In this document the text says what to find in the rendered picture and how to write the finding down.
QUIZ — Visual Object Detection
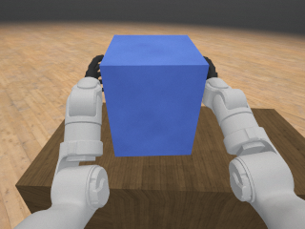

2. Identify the left robot upper arm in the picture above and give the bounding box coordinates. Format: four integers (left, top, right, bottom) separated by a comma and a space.
13, 164, 110, 229

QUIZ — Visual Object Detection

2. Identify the right robot upper arm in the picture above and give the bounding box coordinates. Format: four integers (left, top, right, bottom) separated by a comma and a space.
229, 151, 305, 229

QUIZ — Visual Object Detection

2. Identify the right robot hand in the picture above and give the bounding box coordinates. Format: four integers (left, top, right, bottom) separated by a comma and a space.
203, 56, 218, 80

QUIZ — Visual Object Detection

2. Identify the pedestal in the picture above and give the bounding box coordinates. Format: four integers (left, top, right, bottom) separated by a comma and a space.
15, 102, 305, 229

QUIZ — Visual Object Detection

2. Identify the left robot hand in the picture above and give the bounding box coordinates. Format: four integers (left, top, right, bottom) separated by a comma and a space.
85, 54, 104, 92

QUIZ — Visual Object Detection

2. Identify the carton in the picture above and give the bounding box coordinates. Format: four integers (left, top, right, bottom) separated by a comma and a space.
99, 34, 210, 157

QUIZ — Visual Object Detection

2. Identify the left robot forearm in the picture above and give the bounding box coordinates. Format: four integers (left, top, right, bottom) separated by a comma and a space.
51, 76, 103, 202

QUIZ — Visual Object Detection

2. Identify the right robot forearm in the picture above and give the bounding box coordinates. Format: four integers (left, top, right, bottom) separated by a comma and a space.
202, 77, 295, 188

